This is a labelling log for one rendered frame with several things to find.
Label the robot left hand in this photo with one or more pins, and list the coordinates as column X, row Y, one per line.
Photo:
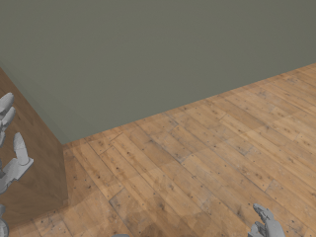
column 19, row 166

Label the left robot forearm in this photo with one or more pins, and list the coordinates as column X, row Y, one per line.
column 4, row 227

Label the robot right hand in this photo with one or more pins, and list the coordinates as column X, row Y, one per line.
column 272, row 227

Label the counter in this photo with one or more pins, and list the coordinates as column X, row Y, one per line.
column 44, row 186

